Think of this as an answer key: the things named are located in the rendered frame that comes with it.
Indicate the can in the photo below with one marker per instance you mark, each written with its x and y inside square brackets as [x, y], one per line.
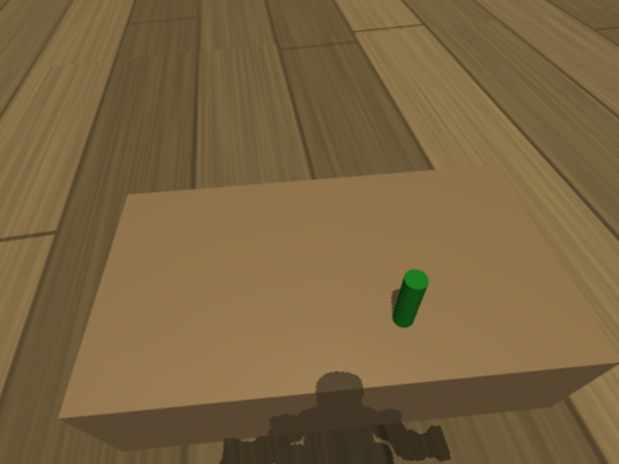
[412, 290]

